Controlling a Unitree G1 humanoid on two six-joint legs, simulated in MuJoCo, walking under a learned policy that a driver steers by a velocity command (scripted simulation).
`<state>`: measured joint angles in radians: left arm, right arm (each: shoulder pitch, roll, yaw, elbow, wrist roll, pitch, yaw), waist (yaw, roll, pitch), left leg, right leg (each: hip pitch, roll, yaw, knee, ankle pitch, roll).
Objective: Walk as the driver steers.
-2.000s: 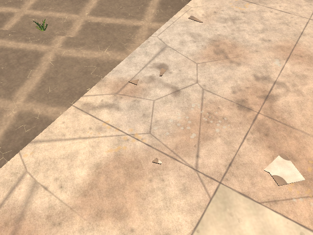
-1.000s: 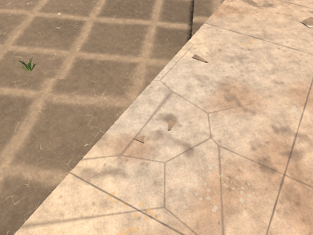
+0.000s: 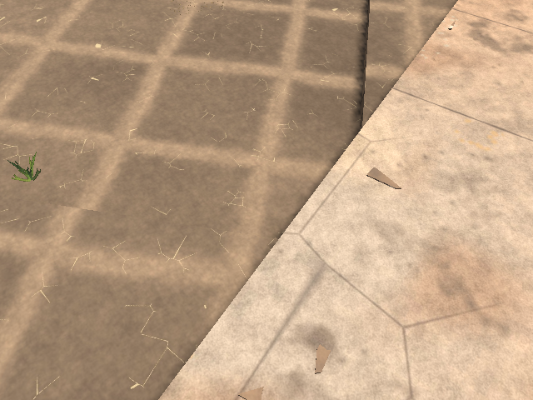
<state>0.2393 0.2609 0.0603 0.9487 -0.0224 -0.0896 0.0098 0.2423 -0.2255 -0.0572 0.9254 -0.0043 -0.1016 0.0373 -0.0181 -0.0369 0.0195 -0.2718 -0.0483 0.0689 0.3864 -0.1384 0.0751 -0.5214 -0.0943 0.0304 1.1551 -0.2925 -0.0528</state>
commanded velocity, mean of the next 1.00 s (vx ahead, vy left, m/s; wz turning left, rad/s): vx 0.50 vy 0.00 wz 0.28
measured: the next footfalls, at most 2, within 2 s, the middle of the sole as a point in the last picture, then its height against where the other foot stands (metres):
right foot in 0.36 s outside the picture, level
left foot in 0.94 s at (222, 362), level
